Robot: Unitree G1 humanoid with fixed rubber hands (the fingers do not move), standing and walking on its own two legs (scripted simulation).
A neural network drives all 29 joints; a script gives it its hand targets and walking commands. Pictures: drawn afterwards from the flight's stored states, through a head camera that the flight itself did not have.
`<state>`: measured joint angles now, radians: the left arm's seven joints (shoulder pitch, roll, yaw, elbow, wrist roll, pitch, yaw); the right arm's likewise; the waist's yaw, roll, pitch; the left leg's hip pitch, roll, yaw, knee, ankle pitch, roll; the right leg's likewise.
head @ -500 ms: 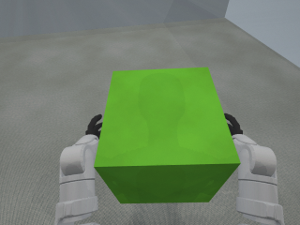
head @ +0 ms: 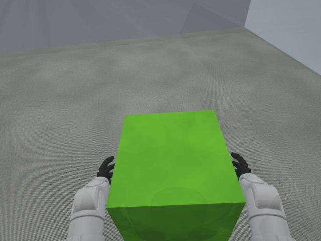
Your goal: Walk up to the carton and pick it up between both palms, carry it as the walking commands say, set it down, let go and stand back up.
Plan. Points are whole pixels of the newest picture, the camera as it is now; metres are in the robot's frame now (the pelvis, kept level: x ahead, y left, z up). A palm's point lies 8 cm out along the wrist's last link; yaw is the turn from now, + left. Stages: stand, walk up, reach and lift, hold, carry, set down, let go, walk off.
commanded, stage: hold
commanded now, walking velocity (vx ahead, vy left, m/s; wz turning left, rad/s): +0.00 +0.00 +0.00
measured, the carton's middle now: (172, 179) +0.31 +0.00 -0.04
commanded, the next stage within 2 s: set down in 0.20 s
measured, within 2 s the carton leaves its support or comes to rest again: neither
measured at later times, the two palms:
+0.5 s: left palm (109, 179) +0.28 +0.17 +0.02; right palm (246, 171) +0.30 -0.19 +0.03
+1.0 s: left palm (110, 183) +0.32 +0.19 -0.07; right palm (227, 173) +0.35 -0.17 -0.06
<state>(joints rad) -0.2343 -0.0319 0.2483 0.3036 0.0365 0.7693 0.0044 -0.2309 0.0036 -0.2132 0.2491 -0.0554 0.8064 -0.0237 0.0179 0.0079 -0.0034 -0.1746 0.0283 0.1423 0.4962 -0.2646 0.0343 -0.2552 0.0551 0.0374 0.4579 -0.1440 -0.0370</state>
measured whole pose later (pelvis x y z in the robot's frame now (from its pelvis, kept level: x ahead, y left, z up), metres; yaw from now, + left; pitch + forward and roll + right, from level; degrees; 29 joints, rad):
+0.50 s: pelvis +0.00 -0.02 +0.00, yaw +2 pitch -7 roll +1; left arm -0.34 -0.02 0.26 0.47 0.15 0.66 -0.06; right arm -0.34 0.02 -0.32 0.43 -0.15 0.68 0.07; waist 0.02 -0.03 0.05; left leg -0.10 -0.02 0.02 0.46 -0.24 0.03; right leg -0.18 0.06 0.01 0.46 -0.15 -0.05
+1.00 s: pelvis +0.06 +0.00 +0.00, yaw +3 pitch +13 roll -1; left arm -0.20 -0.05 0.27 0.49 0.17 0.35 -0.07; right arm -0.22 0.02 -0.28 0.49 -0.16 0.36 0.10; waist 0.02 -0.01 -0.05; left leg -0.43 -0.03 0.00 0.52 -0.30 0.03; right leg -0.49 0.06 0.01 0.49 -0.20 -0.04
